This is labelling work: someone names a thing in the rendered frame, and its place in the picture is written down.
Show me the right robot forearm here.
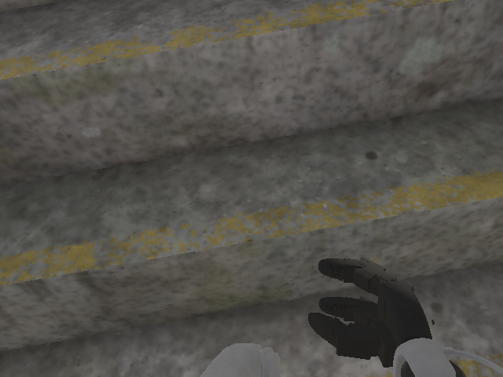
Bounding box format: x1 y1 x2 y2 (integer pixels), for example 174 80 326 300
393 338 466 377

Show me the robot right hand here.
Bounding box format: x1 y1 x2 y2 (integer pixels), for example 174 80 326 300
308 257 435 368

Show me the robot left thigh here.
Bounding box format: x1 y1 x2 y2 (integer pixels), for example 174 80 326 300
200 343 281 377

